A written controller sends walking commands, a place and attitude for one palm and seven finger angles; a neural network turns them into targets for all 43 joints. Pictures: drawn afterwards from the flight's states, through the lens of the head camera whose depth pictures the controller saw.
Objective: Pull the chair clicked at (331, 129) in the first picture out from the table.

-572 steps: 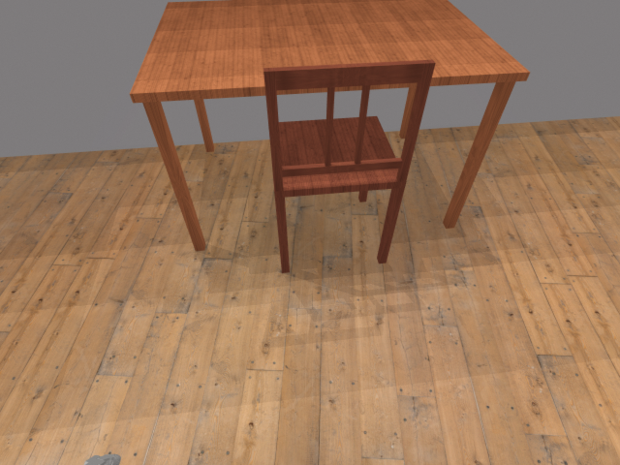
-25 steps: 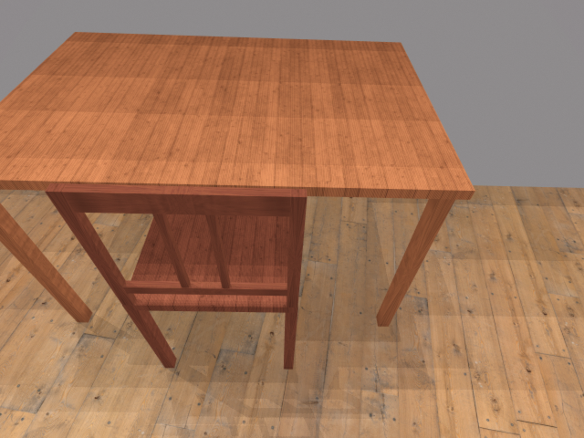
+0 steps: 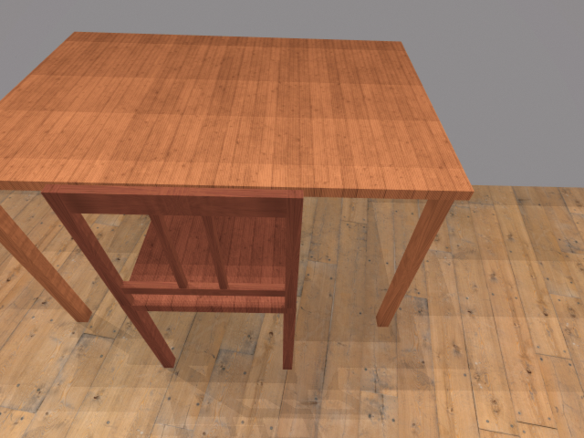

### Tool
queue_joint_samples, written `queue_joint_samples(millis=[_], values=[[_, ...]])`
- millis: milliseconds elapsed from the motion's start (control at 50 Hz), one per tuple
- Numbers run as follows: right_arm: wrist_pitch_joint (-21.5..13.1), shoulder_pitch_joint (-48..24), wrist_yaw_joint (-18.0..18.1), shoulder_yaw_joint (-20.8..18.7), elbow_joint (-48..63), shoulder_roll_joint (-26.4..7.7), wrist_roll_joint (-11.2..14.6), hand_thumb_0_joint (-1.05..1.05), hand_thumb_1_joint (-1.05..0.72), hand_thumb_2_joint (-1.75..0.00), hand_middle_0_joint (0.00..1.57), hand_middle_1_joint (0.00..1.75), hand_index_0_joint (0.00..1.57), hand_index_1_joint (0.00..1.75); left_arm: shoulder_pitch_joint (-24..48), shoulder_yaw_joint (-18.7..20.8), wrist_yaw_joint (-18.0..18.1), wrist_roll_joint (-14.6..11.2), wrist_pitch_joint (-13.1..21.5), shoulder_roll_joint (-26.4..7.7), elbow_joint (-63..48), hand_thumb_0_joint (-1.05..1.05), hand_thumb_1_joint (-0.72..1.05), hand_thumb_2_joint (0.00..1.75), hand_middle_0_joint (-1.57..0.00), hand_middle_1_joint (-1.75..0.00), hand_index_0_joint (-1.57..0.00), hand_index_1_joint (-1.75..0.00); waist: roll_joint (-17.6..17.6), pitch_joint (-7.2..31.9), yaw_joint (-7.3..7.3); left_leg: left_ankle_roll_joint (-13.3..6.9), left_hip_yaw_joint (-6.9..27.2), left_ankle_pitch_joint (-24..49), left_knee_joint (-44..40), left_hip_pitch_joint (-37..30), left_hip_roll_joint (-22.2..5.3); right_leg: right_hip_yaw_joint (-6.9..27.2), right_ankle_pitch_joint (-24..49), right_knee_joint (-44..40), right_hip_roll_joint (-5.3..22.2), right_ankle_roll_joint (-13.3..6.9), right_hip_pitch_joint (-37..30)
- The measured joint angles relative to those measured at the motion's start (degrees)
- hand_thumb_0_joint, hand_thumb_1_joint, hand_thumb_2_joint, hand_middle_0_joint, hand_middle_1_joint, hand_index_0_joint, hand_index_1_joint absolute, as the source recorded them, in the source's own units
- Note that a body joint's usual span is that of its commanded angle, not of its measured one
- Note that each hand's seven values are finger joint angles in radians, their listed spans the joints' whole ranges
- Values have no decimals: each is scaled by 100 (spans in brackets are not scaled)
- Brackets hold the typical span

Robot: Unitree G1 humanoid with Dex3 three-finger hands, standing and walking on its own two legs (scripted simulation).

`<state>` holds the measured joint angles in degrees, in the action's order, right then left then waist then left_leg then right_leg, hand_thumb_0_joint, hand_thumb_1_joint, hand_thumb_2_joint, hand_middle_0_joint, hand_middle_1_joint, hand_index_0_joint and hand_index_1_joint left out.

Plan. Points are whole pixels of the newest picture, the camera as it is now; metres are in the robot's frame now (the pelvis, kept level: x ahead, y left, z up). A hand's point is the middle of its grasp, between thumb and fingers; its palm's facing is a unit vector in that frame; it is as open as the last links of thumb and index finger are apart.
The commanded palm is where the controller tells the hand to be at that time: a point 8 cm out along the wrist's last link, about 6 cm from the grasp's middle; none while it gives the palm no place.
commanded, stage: look again from close up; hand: left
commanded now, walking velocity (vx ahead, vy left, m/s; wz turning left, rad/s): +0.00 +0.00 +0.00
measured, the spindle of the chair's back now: (170, 253) +0.47 +0.28 -0.12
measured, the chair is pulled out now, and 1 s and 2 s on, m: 0.00 0.00 0.00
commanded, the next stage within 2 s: shuffle to correct the standing spot in 0.68 s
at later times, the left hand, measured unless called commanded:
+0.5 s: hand out of the picture -0.03 +0.14 -0.18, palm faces +0.07 -0.99 -0.14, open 7.3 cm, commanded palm none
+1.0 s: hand out of the picture -0.03 +0.15 -0.18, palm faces +0.11 -0.98 -0.15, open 7.3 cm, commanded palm none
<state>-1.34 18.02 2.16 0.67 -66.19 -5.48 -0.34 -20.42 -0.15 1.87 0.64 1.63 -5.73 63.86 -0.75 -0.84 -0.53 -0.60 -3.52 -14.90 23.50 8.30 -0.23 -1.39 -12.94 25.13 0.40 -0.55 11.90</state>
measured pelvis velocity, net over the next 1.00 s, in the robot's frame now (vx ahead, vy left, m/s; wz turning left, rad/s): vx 0.00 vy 0.00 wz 0.02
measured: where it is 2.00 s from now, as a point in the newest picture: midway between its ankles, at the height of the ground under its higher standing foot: outside the picture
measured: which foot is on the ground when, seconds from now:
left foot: down 0.00-1.00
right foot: down 0.00-1.00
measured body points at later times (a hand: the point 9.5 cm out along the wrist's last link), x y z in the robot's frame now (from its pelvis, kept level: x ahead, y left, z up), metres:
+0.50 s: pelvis +0.00 -0.01 +0.00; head +0.01 +0.00 +0.45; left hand -0.03 +0.19 -0.16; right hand -0.02 -0.20 -0.16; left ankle -0.03 +0.11 -0.74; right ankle +0.01 -0.11 -0.74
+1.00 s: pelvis +0.00 +0.00 +0.00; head +0.01 +0.00 +0.45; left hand -0.03 +0.20 -0.17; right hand -0.02 -0.21 -0.17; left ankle -0.03 +0.11 -0.74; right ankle +0.01 -0.11 -0.74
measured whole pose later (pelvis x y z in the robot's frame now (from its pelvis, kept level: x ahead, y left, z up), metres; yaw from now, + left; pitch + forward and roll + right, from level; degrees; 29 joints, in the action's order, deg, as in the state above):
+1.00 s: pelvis +0.00 +0.00 +0.00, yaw +1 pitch +0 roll +0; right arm 0.5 19.5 1.7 0.1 -64.9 -6.5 -0.9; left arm -20.7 1.2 1.6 0.8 1.1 -5.7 63.0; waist 0.1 -0.1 -1.2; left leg -0.5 -2.3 -17.0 27.6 10.5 -0.5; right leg -2.6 -14.6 27.2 0.4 -0.8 12.7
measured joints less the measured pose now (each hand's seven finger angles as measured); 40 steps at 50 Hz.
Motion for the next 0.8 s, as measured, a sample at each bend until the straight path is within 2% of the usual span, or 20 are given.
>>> queue_joint_samples(millis=[800], values=[[16, 19, 16, -2, 1, 5, -4, 1, -91, -90, 20, 29, 20, 30, -39, 12, -10, -1, 18, -4, 33, 1, 91, 90, -19, -29, -20, -30, -4, 38, -11, 61, 45, -2, -14, -24, -57, -45, -2, -42, -55, -57, -45]])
